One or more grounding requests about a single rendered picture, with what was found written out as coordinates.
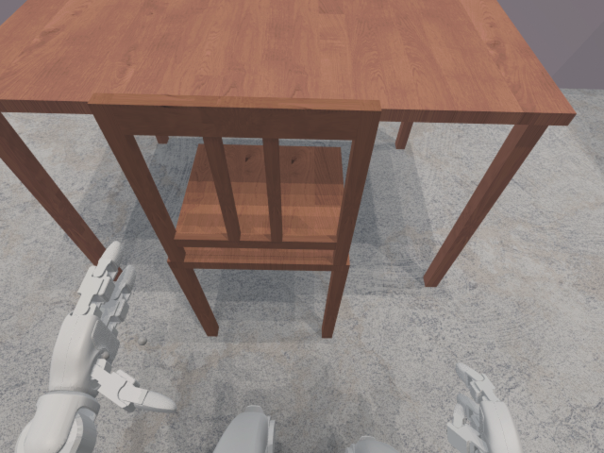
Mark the table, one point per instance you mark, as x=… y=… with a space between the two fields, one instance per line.
x=426 y=61

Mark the robot right hand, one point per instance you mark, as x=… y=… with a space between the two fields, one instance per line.
x=492 y=427

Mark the robot left shin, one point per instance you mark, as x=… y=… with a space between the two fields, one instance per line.
x=254 y=408

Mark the robot left hand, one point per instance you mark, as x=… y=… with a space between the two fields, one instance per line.
x=90 y=330

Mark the chair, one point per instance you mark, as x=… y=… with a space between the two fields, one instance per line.
x=250 y=207

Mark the left robot forearm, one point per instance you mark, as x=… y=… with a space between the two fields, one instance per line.
x=63 y=423

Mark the robot left thigh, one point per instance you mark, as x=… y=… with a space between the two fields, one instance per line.
x=249 y=432

